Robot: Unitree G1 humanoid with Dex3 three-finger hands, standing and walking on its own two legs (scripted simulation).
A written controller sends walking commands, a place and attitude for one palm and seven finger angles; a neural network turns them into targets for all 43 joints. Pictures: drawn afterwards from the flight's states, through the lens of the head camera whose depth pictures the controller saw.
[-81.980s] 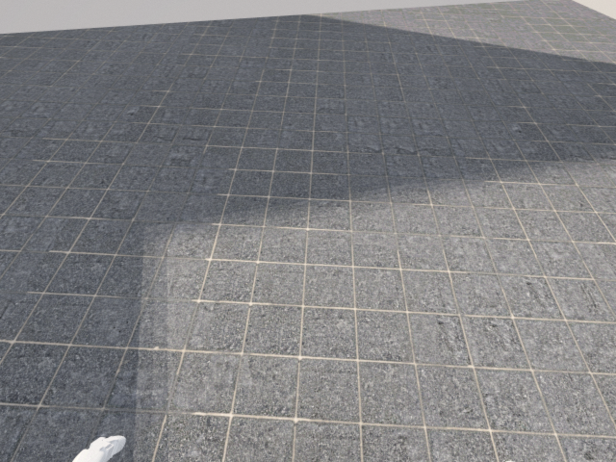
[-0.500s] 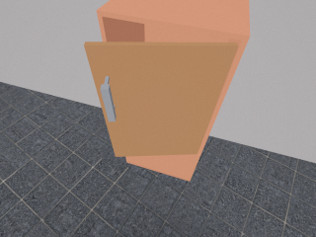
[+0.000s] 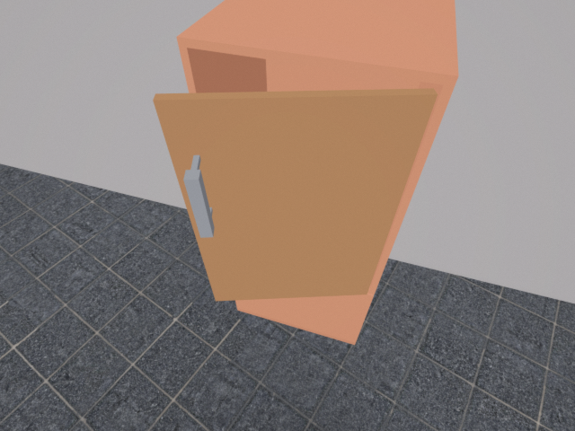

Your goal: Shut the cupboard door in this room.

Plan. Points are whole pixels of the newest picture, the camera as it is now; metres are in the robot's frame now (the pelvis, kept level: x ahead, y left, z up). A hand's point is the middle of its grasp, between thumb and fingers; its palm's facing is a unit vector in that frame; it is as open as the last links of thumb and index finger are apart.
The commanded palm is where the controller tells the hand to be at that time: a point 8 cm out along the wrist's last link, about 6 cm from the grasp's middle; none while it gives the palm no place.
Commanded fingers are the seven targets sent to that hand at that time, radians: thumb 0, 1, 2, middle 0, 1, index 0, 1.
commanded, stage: raise the hand and make a fist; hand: left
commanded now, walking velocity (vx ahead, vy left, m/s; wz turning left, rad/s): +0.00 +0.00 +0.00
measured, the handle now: (201, 197) +0.47 +0.18 +0.05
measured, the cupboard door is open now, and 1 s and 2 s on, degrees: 20 20 20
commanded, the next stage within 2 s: bring the fist close to the handle in 1.98 s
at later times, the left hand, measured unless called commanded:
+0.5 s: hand out of the picture +0.11 +0.16 -0.08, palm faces +0.17 -0.98 -0.01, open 6.1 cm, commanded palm +0.11 +0.22 -0.04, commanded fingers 0.00 0.90 0.90 -0.60 -0.74 -0.60 -0.74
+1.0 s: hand (136, 397) +0.16 +0.20 +0.01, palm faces +0.18 -0.98 -0.07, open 3.8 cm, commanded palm +0.13 +0.24 +0.00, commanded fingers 0.00 0.90 0.90 -1.06 -1.24 -1.06 -1.24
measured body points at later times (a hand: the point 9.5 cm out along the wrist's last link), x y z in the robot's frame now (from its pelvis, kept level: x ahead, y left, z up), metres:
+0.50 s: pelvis -0.04 -0.05 -0.08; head +0.00 -0.04 +0.37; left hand +0.10 +0.22 -0.07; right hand +0.19 -0.29 -0.13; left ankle -0.01 +0.09 -0.74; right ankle -0.03 -0.12 -0.74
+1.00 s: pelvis -0.04 -0.01 -0.07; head +0.02 -0.01 +0.38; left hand +0.15 +0.25 +0.02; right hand +0.13 -0.25 -0.15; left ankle -0.01 +0.09 -0.74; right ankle -0.03 -0.12 -0.74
